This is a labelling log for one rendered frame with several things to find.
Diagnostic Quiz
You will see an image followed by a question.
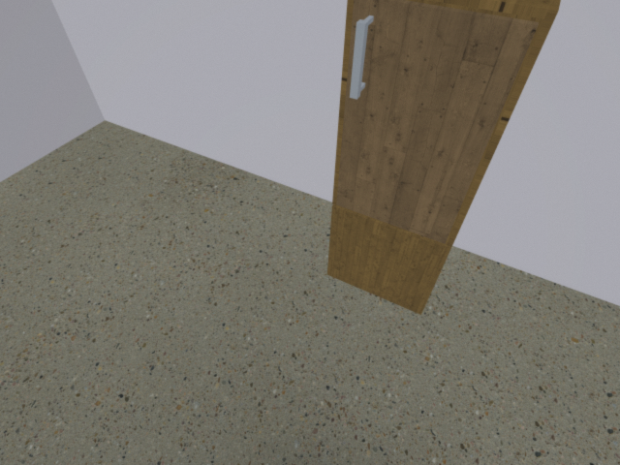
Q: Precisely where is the handle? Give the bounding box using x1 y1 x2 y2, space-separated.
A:
350 15 374 100

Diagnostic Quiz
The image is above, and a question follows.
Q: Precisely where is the cupboard door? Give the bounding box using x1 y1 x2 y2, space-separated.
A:
336 0 539 244

